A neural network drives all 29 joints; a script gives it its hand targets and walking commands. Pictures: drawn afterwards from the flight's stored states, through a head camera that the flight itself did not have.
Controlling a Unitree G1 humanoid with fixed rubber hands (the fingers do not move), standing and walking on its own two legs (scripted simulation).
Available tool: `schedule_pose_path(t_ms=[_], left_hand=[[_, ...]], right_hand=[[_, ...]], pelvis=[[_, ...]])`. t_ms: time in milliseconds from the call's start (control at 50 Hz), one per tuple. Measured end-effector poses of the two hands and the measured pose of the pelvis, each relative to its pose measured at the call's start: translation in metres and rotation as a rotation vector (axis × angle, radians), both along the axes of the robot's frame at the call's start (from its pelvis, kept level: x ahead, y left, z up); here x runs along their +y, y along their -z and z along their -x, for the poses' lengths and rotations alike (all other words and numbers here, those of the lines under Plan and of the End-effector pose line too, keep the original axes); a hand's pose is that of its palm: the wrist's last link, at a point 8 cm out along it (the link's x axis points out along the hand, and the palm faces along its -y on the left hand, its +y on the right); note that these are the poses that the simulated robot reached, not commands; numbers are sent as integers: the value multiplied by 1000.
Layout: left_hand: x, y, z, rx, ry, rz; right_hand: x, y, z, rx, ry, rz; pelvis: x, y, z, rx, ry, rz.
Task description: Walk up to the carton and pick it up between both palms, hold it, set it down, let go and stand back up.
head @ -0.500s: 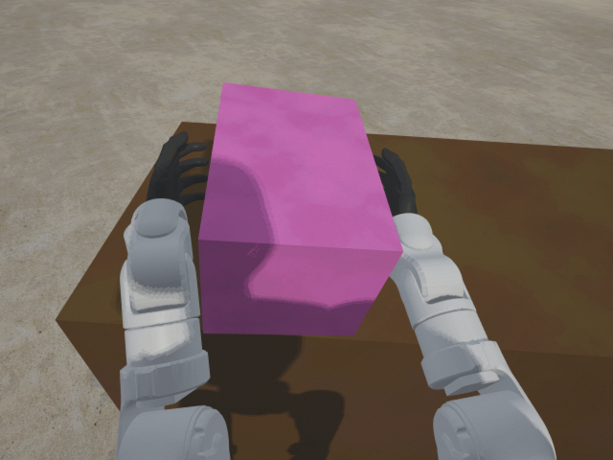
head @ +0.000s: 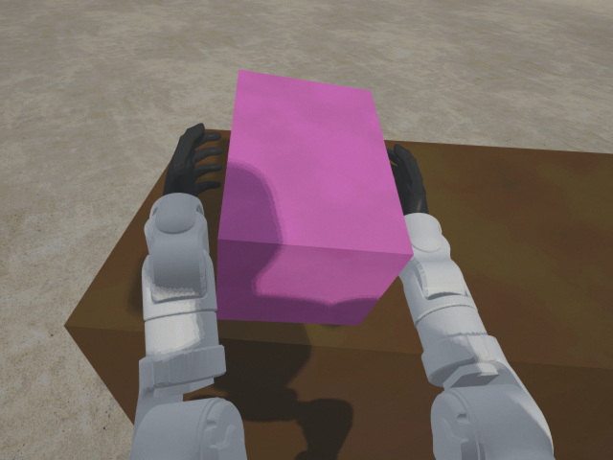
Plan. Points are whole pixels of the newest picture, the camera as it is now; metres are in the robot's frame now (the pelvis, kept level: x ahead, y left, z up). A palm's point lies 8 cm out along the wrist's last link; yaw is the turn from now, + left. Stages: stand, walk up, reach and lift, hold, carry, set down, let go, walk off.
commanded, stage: set down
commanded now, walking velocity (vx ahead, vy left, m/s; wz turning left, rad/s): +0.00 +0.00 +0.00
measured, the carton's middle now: (298, 197) +0.40 +0.01 +0.18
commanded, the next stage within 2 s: none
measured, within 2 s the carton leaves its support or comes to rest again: neither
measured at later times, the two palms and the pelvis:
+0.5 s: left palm (196, 227) +0.37 +0.14 +0.16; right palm (398, 219) +0.39 -0.14 +0.14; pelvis +0.02 -0.01 +0.00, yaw +2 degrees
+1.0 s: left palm (207, 241) +0.38 +0.13 +0.12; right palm (398, 220) +0.41 -0.14 +0.12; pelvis +0.01 -0.02 +0.00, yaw +0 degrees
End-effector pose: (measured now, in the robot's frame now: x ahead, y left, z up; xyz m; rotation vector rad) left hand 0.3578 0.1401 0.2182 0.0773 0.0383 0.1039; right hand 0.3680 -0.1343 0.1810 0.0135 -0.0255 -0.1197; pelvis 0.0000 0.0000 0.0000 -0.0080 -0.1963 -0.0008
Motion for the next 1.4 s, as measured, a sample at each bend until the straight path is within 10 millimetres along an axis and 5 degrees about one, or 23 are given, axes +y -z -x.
schedule_pose_path(t_ms=[240, 600, 1400], left_hand=[[11, 65, 1, 65, -90, 38], [-3, 61, -8, 76, -92, 18], [-25, 118, -27, 207, -170, 91]], right_hand=[[12, 44, -20, 39, -75, 45], [-2, 43, -28, 43, -71, 49], [-22, 76, -65, 179, -154, 41]], pelvis=[[-14, -1, -13, 36, -33, 9], [-11, -1, -17, 47, -21, 7], [-42, 0, -14, 202, -7, -12]])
